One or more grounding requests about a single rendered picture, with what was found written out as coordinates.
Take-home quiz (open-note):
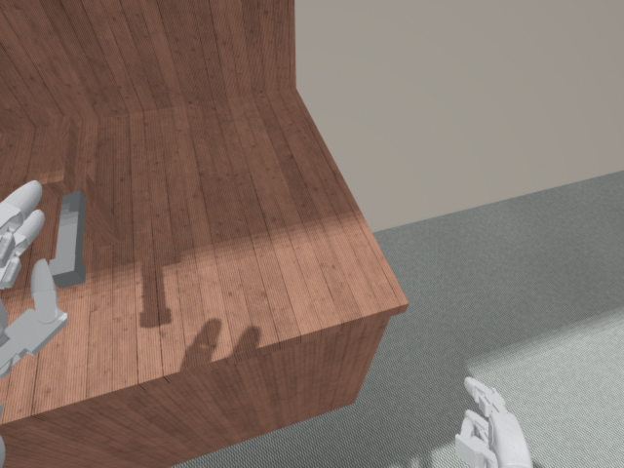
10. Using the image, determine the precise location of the robot left hand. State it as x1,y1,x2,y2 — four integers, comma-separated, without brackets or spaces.
0,180,67,379

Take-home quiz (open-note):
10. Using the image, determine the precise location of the tap lever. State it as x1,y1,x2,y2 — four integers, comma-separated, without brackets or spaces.
49,190,86,289

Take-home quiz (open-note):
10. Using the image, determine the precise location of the robot right hand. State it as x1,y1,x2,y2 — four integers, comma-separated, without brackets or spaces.
455,377,533,468

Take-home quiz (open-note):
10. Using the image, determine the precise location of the counter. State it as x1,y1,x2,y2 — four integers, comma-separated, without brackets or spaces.
0,0,409,468

